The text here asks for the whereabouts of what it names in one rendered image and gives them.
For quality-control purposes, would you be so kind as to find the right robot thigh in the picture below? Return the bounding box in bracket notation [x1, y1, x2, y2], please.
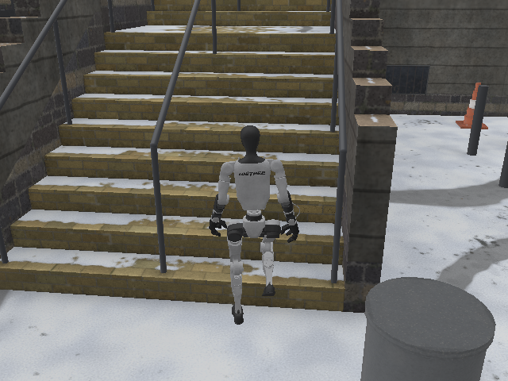
[260, 219, 281, 254]

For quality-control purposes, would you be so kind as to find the robot left shin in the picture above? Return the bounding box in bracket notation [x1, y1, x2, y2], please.
[230, 262, 242, 314]

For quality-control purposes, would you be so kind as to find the robot left upper arm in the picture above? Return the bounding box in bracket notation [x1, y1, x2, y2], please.
[217, 161, 235, 205]

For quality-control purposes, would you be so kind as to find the robot right forearm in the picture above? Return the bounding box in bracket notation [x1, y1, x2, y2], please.
[281, 191, 297, 225]

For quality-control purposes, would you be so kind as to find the robot left forearm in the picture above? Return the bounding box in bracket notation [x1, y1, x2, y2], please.
[210, 194, 225, 223]

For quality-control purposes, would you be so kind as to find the robot right hand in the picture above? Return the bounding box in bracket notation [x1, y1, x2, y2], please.
[281, 222, 299, 243]

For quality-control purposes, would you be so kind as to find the robot left hand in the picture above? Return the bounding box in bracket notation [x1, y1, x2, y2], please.
[209, 219, 227, 237]

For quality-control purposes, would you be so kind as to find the robot right upper arm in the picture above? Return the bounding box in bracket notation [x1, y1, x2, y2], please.
[268, 159, 289, 203]

